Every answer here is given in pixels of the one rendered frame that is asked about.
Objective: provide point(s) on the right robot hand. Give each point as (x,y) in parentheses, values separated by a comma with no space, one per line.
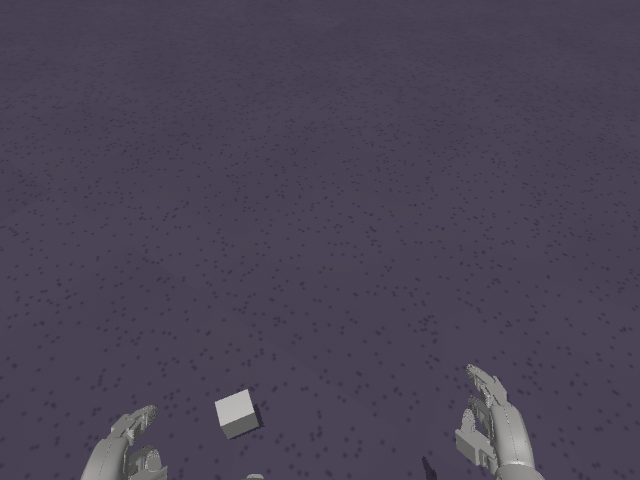
(502,423)

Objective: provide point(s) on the carton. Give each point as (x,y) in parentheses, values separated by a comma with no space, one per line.
(236,414)

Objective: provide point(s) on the right robot arm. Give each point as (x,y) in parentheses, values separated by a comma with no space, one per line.
(517,472)

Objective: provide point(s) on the left robot hand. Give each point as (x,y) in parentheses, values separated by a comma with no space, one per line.
(110,458)

